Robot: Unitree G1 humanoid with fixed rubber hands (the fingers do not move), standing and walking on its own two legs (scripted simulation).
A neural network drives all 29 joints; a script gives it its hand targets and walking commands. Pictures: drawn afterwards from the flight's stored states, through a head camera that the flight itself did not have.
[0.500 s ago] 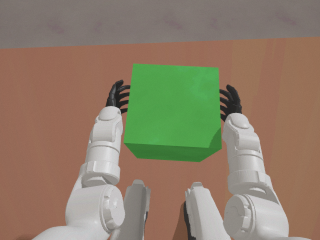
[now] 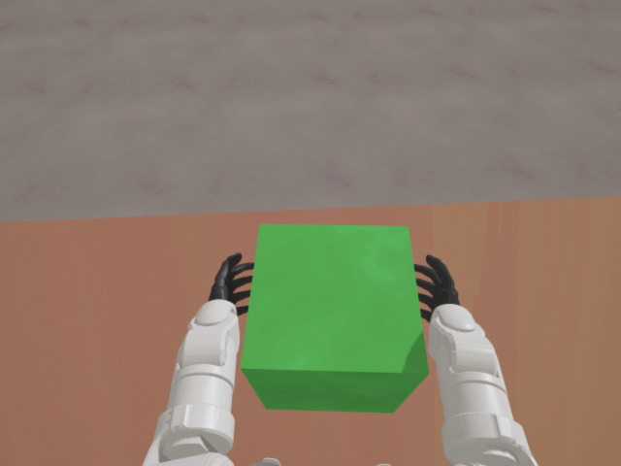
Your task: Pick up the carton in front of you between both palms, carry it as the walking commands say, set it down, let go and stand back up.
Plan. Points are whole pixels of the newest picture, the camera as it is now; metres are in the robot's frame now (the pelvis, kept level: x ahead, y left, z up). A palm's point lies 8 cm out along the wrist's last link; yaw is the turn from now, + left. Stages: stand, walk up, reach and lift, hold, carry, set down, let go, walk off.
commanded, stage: reach and lift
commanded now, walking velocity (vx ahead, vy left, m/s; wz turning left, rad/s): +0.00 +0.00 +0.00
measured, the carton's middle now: (331, 325) +0.33 +0.00 -0.08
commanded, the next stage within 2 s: hold in 1.22 s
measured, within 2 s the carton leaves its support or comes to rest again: neither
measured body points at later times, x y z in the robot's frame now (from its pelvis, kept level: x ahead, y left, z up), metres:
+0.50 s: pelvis -0.01 +0.00 +0.03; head -0.02 +0.00 +0.48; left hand +0.31 +0.15 +0.04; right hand +0.31 -0.15 +0.05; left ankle +0.03 +0.13 -0.71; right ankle +0.02 -0.13 -0.71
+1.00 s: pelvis +0.01 +0.00 +0.04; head -0.01 +0.00 +0.48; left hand +0.31 +0.15 +0.05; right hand +0.32 -0.15 +0.06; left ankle +0.03 +0.13 -0.71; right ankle +0.02 -0.13 -0.71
